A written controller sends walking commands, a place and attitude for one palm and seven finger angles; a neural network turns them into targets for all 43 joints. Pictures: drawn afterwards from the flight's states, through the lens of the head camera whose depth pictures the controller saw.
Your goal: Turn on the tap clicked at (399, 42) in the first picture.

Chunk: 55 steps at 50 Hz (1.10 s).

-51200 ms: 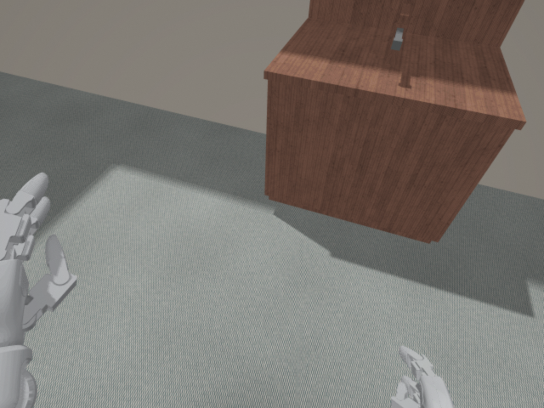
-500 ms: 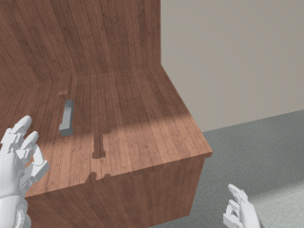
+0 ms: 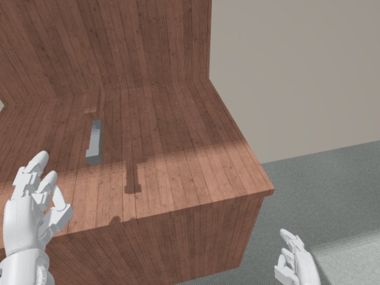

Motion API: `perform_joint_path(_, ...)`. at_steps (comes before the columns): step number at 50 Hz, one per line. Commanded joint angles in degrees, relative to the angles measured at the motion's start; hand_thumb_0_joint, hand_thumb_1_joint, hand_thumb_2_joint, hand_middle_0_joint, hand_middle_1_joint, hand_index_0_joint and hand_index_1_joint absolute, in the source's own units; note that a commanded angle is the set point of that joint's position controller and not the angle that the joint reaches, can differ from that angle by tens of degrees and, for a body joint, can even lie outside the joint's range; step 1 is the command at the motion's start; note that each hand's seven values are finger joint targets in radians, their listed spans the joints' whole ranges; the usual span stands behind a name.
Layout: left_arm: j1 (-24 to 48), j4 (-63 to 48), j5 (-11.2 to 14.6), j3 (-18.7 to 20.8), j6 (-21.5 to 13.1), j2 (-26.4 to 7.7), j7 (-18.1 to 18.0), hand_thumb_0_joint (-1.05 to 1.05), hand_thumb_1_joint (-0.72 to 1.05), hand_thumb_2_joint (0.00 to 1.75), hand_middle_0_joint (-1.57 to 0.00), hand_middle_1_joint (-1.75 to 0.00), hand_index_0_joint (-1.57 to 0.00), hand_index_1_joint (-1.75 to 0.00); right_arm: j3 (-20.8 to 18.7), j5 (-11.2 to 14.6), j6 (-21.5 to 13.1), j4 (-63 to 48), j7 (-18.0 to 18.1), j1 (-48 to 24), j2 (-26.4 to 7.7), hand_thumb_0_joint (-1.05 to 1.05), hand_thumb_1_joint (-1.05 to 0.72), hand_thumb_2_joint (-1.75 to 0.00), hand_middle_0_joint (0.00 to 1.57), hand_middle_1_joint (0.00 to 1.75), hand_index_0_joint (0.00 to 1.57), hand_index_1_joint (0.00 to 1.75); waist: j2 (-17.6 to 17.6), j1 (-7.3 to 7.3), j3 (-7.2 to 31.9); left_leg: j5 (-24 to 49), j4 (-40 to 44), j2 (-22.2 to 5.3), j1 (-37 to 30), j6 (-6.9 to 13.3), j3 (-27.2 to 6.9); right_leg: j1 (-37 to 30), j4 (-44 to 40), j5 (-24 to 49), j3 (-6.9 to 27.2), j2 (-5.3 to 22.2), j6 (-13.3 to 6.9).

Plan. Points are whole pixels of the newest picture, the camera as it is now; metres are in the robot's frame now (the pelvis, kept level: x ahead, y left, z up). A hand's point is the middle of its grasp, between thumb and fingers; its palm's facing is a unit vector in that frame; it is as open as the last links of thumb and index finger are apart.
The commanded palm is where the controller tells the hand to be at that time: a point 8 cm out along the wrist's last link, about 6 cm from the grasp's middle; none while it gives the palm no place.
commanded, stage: turn the palm inward beside the body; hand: left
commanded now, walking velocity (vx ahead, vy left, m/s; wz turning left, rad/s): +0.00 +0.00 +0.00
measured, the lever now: (94, 156) +0.35 +0.28 +0.09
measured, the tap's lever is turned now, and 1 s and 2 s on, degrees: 0 0 0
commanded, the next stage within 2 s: reach beside the lever's end, fingers flat in 0.40 s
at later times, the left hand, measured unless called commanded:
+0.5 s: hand (81, 202) +0.20 +0.21 +0.15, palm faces +0.50 -0.86 -0.12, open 7.4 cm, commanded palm +0.14 +0.26 +0.16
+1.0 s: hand (79, 185) +0.24 +0.25 +0.13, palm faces +0.54 -0.83 -0.13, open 7.4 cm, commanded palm +0.19 +0.29 +0.14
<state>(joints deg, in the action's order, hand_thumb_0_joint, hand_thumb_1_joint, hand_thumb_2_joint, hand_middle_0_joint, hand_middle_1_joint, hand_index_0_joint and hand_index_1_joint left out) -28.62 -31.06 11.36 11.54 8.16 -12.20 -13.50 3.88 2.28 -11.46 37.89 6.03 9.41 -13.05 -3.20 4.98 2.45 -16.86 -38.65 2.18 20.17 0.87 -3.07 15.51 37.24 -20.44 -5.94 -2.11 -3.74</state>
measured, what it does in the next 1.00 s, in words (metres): stands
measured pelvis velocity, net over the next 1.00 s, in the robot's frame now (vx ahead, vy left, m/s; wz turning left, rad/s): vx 0.01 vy -0.02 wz -0.02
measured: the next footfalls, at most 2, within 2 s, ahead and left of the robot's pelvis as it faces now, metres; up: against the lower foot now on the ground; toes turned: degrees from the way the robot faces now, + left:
none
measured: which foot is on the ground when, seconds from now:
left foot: down 0.00-1.00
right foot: down 0.00-1.00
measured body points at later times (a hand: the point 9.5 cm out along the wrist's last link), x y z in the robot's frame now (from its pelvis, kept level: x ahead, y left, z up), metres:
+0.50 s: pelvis +0.01 -0.01 +0.00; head -0.02 -0.04 +0.45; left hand +0.16 +0.26 +0.16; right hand +0.22 -0.23 -0.07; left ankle +0.04 +0.11 -0.72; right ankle +0.00 -0.07 -0.72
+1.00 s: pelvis +0.01 -0.02 +0.01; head -0.01 -0.05 +0.46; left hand +0.21 +0.29 +0.14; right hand +0.20 -0.25 -0.08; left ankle +0.04 +0.11 -0.72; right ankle +0.00 -0.07 -0.72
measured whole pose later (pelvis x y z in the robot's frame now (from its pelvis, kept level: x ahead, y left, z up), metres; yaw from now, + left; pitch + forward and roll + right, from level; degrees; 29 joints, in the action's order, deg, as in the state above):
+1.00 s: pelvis +0.01 -0.02 +0.01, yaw -1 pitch +0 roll +0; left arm -16.6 -14.0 13.9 17.9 7.2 -14.3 -12.0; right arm 2.0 2.7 -9.1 40.3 7.2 9.0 -14.0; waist -3.5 3.5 2.4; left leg -15.7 -34.8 0.4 18.6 -0.7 -3.0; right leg 14.2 33.1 -18.8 -5.5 -4.0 -5.3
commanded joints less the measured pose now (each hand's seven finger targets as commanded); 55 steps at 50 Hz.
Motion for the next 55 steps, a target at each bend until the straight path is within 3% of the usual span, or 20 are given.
perform_joint_path(1, 6.03, -14.28, -0.2, 4.11, -3.78, -6.64, -0.05, 0.0, 0.9, 0.9, -0.2, -0.3, -0.2, -0.3, -2.37, -0.34, -3.52, -10.22, 0.32, -9.72, -6.03, 0.0, -0.9, -0.9, 0.2, 0.3, 0.2, 0.3, -1.58, -0.32, 3.93, 3.48, 7.12, -1.8, -5.88, 0.7, -2.72, 3.49, -8.59, 5.36, 2.73, 2.87, 1.85)
perform_joint_path(5, 3.15, -12.11, 0.12, 6.28, -2.14, -8.22, 0.43, 0.0, 0.9, 0.9, -0.2, -0.3, -0.2, -0.3, -2.8, -0.47, -2.65, -9.94, 0.26, -8.51, -6.48, 0.0, -0.9, -0.9, 0.2, 0.3, 0.2, 0.3, 1.07, 0.3, 4.78, 10.3, 6.28, -1.73, -6.31, 0.61, -1.85, 1.37, -8.53, 12.28, 2.73, 2.72, 1.86)
perform_joint_path(6, 3.55, -12.73, 0.33, 4.25, -2.08, -6.03, 0.71, 0.0, 0.9, 0.9, -0.2, -0.3, -0.2, -0.3, -2.75, -0.34, -2.34, -10.29, 0.15, -8.74, -6.16, 0.0, -0.9, -0.9, 0.2, 0.3, 0.2, 0.3, 1.97, -0.21, 5.31, 11.63, 6.16, -1.81, -6.89, 0.5, -1.57, 1.06, -8.13, 14.02, 2.54, 2.88, 1.93)
perform_joint_path(8, 3.7, -12.17, 0.74, 4.96, -1.66, -6.4, 0.77, 0.0, 0.9, 0.9, -0.2, -0.3, -0.2, -0.3, -2.92, -0.37, -1.8, -10.47, 0.18, -8.33, -6.42, 0.0, -0.9, -0.9, 0.2, 0.3, 0.2, 0.3, 3.5, -0.15, 5.53, 13.12, 5.89, -1.8, -6.62, 0.55, -1.3, 0.4, -8.12, 16.09, 2.61, 2.87, 2.13)
perform_joint_path(15, 4.1, -13.35, -0.08, 6.47, -3.1, -8.24, -0.25, 0.0, 0.9, 0.9, -0.2, -0.3, -0.2, -0.3, -3.21, -0.49, -0.98, -10.37, -0.14, -8.04, -6.2, 0.0, -0.9, -0.9, 0.2, 0.3, 0.2, 0.3, 0.37, 0.18, 5.91, 15.15, 5.59, -1.63, -7.67, 0.42, -0.83, -0.19, -8.37, 18.23, 3.19, 2.99, 1.94)
perform_joint_path(16, 5.28, -13.9, -0.04, 4.38, -3.52, -6.04, -0.2, 0.0, 0.9, 0.9, -0.2, -0.3, -0.2, -0.3, -3.07, -0.41, -0.91, -10.57, -0.18, -8.25, -5.95, 0.0, -0.9, -0.9, 0.2, 0.3, 0.2, 0.3, 1.01, -0.37, 6.21, 14.8, 5.53, -1.61, -7.74, 0.43, -0.81, -0.18, -8.25, 17.8, 3.11, 3.12, 2.02)
perform_joint_path(25, 4.54, -10.98, 0.42, 6.0, -3.22, -8.35, 0.01, 0.0, 0.9, 0.9, -0.2, -0.3, -0.2, -0.3, -3.04, -0.15, -0.87, -10.28, 0.54, -9.29, -6.19, 0.0, -0.9, -0.9, 0.2, 0.3, 0.2, 0.3, 2.4, -0.05, 2.57, 8.1, 6.18, -1.39, -6.33, 1.41, -0.61, 0.69, -12.11, 10.91, 4.88, 3.34, 2.45)
perform_joint_path(29, 11.18, -7.4, 0.71, 6.26, -3.23, -8.38, -0.69, 0.0, 0.9, 0.9, -0.2, -0.3, -0.2, -0.3, -2.91, -0.12, -0.69, -9.44, 1.13, -10.2, -6.02, 0.0, -0.9, -0.9, 0.2, 0.3, 0.2, 0.3, 3.09, -1.09, 1.0, 4.25, 6.0, -1.13, -5.4, 1.62, -0.57, 2.49, -14.02, 5.05, 6.36, 3.64, 2.89)
perform_joint_path(30, 12.19, -6.38, 0.53, 8.48, -3.23, -10.57, -1.1, 0.0, 0.9, 0.9, -0.2, -0.3, -0.2, -0.3, -3.03, -0.06, -0.78, -8.77, 1.27, -9.95, -6.09, 0.0, -0.9, -0.9, 0.2, 0.3, 0.2, 0.3, 2.01, -0.94, 0.25, 3.49, 6.17, -1.15, -5.43, 1.59, -0.58, 2.59, -14.95, 3.48, 6.87, 3.63, 2.8)
perform_joint_path(31, 13.53, -6.33, 0.63, 6.88, -3.67, -8.8, -1.07, 0.0, 0.9, 0.9, -0.2, -0.3, -0.2, -0.3, -2.98, -0.01, -0.89, -8.94, 1.28, -10.62, -5.74, 0.0, -0.9, -0.9, 0.2, 0.3, 0.2, 0.3, 2.21, -1.28, 1.11, 3.34, 6.06, -1.0, -5.54, 1.55, -0.46, 2.43, -14.8, 2.96, 7.15, 3.95, 2.9)
perform_joint_path(37, 18.87, -0.81, 0.99, 8.8, -4.9, -11.68, -0.5, 0.0, 0.9, 0.9, -0.2, -0.3, -0.2, -0.3, -3.08, 0.07, -1.39, -7.61, 1.52, -11.4, -5.95, 0.0, -0.9, -0.9, 0.2, 0.3, 0.2, 0.3, 1.48, -1.41, 1.41, 1.6, 5.38, -1.05, -3.98, 1.37, -0.59, 2.22, -16.51, -2.03, 9.79, 4.91, 3.01)
perform_joint_path(39, 18.32, 1.36, 1.62, 10.37, -4.66, -12.57, -0.04, 0.0, 0.9, 0.9, -0.2, -0.3, -0.2, -0.3, -3.27, -0.15, -1.4, -7.48, 1.64, -11.26, -6.1, 0.0, -0.9, -0.9, 0.2, 0.3, 0.2, 0.3, 3.48, -1.07, 2.63, 2.66, 4.88, -1.03, -3.1, 1.31, -0.61, 0.73, -16.37, 0.46, 10.81, 5.45, 3.42)
perform_joint_path(40, 17.62, 2.82, 1.62, 12.4, -4.19, -14.35, 0.12, 0.0, 0.9, 0.9, -0.2, -0.3, -0.2, -0.3, -3.43, 0.04, -1.12, -6.88, 1.58, -11.2, -6.18, 0.0, -0.9, -0.9, 0.2, 0.3, 0.2, 0.3, 0.99, -0.54, 2.79, 3.02, 4.99, -1.0, -3.16, 1.23, -0.55, 0.38, -16.54, 0.93, 11.0, 5.41, 3.23)
perform_joint_path(43, 21.25, 3.04, 1.9, 10.06, -4.22, -12.14, 0.79, 0.0, 0.9, 0.9, -0.2, -0.3, -0.2, -0.3, -3.27, 0.23, -1.17, -7.47, 1.68, -11.55, -6.05, 0.0, -0.9, -0.9, 0.2, 0.3, 0.2, 0.3, 0.79, -1.19, 3.22, 4.06, 5.43, -1.1, -3.92, 1.24, -0.48, 0.4, -15.44, 3.57, 10.02, 5.21, 3.1)
perform_joint_path(45, 20.17, 5.34, 2.18, 13.15, -4.27, -14.26, 0.89, 0.0, 0.9, 0.9, -0.2, -0.3, -0.2, -0.3, -3.63, 0.19, -1.28, -6.89, 1.68, -10.32, -6.53, 0.0, -0.9, -0.9, 0.2, 0.3, 0.2, 0.3, 1.96, -0.85, 4.03, 5.55, 5.48, -1.07, -3.94, 1.28, -0.44, -0.5, -14.9, 7.41, 9.71, 4.89, 3.3)
perform_joint_path(47, 17.73, 5.42, 2.31, 13.1, -5.03, -13.39, 1.32, 0.0, 0.9, 0.9, -0.2, -0.3, -0.2, -0.3, -3.86, 0.08, -1.13, -7.49, 1.54, -9.5, -6.6, 0.0, -0.9, -0.9, 0.2, 0.3, 0.2, 0.3, 4.3, -0.51, 6.5, 8.54, 5.7, -1.04, -4.2, 1.3, -0.21, -2.31, -12.55, 14.58, 8.42, 4.65, 3.61)
perform_joint_path(49, 18.07, 5.1, 2.25, 12.27, -5.63, -12.7, 1.79, 0.0, 0.9, 0.9, -0.2, -0.29, -0.2, -0.29, -3.98, 0.03, -1.14, -7.84, 1.36, -8.81, -6.86, 0.0, -0.9, -0.9, 0.2, 0.3, 0.2, 0.3, 3.51, -0.82, 7.6, 10.05, 5.63, -0.87, -4.78, 1.4, 0.2, -2.25, -11.44, 18.05, 7.65, 4.36, 3.74)
perform_joint_path(50, 18.49, 4.86, 1.91, 13.58, -6.0, -13.84, 1.64, 0.0, 0.9, 0.9, -0.2, -0.29, -0.2, -0.29, -4.05, 0.13, -1.12, -7.4, 1.19, -8.42, -6.76, 0.0, -0.9, -0.9, 0.2, 0.3, 0.2, 0.3, 0.47, -0.58, 7.71, 11.32, 5.92, -0.89, -5.84, 1.35, 0.39, -2.29, -11.1, 19.0, 6.94, 4.0, 3.18)
perform_joint_path(53, 16.87, 3.94, 1.86, 12.04, -7.36, -11.94, 1.98, 0.0, 0.9, 0.9, -0.19, -0.28, -0.19, -0.28, -4.27, -0.17, -1.21, -8.02, 0.8, -7.52, -6.95, 0.0, -0.9, -0.9, 0.2, 0.3, 0.2, 0.3, 1.35, -0.97, 9.05, 13.94, 5.63, -0.9, -6.4, 1.32, 0.55, -2.66, -9.63, 22.87, 5.93, 3.78, 3.12)
perform_joint_path(55, 16.11, 4.37, 1.6, 14.09, -7.95, -13.85, 1.82, 0.0, 0.9, 0.9, -0.19, -0.28, -0.19, -0.28, -4.49, -0.14, -1.09, -7.67, 0.65, -7.03, -7.13, 0.0, -0.9, -0.9, 0.2, 0.3, 0.2, 0.3, 1.16, -0.68, 8.69, 15.05, 5.67, -0.98, -6.38, 1.27, 0.52, -2.86, -9.46, 23.77, 5.6, 3.55, 2.85)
